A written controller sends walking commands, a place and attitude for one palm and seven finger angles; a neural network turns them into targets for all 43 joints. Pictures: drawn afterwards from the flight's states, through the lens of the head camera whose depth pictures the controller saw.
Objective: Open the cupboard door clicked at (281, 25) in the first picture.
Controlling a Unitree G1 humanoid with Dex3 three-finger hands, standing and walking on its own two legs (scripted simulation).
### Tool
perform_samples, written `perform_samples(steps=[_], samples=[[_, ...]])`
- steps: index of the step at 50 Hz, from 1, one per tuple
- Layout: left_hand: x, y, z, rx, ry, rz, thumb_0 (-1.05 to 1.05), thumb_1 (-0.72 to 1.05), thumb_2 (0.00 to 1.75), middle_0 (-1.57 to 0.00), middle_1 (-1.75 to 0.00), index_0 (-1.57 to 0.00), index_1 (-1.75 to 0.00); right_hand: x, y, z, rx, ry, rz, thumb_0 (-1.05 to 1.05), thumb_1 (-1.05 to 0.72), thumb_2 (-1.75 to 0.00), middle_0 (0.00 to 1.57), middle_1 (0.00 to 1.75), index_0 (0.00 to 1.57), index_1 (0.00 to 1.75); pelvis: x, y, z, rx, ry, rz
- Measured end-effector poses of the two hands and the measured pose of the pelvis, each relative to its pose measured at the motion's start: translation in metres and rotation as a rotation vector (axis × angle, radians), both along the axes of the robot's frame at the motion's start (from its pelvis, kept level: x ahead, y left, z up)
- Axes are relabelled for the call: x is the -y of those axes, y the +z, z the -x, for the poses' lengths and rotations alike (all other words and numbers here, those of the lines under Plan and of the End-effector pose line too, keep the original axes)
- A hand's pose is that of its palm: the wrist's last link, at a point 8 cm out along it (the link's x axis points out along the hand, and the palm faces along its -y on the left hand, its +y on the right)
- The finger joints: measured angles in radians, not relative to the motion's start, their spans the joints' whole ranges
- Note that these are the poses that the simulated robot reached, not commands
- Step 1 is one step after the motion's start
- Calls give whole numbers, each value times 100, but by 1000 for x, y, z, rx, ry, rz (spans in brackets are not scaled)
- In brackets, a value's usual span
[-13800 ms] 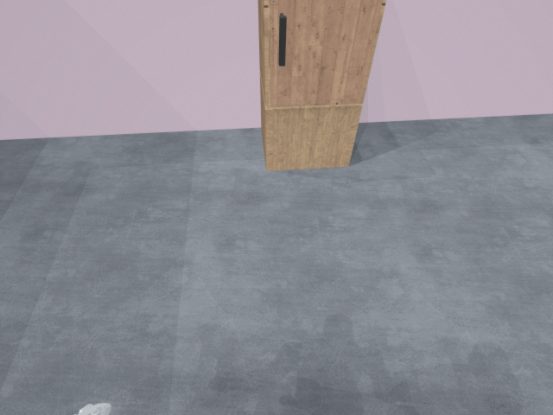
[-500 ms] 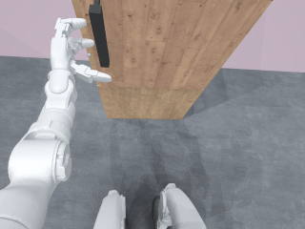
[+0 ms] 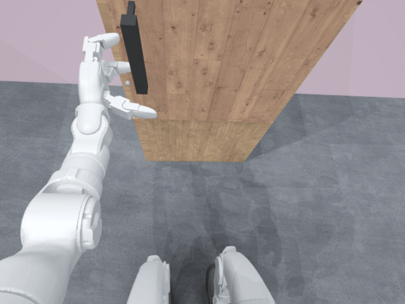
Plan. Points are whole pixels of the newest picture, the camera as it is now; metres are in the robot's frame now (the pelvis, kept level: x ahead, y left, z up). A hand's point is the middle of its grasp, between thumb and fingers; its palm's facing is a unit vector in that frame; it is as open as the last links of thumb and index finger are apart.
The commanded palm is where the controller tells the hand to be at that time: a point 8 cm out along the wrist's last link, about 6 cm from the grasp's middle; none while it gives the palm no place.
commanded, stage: slide the fingers in behind the handle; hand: left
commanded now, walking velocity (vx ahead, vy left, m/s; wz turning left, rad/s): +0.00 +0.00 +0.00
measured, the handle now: (137, 53) +0.58 +0.10 +0.05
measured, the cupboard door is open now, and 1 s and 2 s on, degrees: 0 0 40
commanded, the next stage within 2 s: close the thumb around the handle in 0.04 s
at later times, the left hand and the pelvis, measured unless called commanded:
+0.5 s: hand (149, 77) +0.53 +0.07 +0.04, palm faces -0.04 -1.00 -0.03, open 10.4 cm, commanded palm +0.51 +0.12 +0.05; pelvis +0.00 +0.00 +0.00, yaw -2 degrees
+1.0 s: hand (149, 75) +0.54 +0.07 +0.04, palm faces -0.04 -1.00 -0.02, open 5.7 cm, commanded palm +0.51 +0.12 +0.05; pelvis -0.01 -0.01 +0.00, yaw -2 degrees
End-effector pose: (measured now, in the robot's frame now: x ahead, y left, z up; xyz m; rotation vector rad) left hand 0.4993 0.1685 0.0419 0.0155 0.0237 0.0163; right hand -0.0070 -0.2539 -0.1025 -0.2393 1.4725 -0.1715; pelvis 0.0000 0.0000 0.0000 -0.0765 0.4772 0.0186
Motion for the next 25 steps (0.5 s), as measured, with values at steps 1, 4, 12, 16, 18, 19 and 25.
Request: perform_samples(steps=[1,4,12,16,18,19,25], samples=[[1,0,0,1,-4,0,-2,-50,30,-30,-120,0,-112,0,0,0,-1,0,0,0,-90,-90,20,30,20,30,0,0,0,1,0,0],[11,2,-3,6,-55,-25,-2,-50,30,-28,-120,-5,-114,0,0,1,0,-6,4,0,-90,-90,20,30,20,30,0,0,0,0,-2,-1],[30,1,-11,6,-75,-8,-2,-47,32,-28,-120,-19,-121,0,0,5,24,-30,10,0,-90,-90,20,30,20,30,-1,-2,1,-6,-21,-7],[39,3,-15,16,-78,-10,-2,-36,36,-30,-121,-26,-123,-1,-2,11,25,-52,4,0,-90,-90,20,30,20,30,0,-4,1,-8,-35,-13],[39,3,-16,14,-69,-7,-2,-28,40,-30,-122,-28,-124,-2,-2,14,25,-63,-3,0,-91,-90,20,30,20,30,1,-4,2,-9,-42,-16],[40,3,-16,13,-69,-9,-2,-24,41,-31,-123,-29,-125,-3,-3,15,24,-69,-7,0,-91,-90,20,30,20,30,1,-4,2,-8,-45,-18],[39,3,-16,6,-61,-14,-1,5,54,-34,-126,-32,-127,-4,-3,23,15,-86,-21,0,-90,-90,20,30,20,30,4,-3,3,-6,-53,-25]])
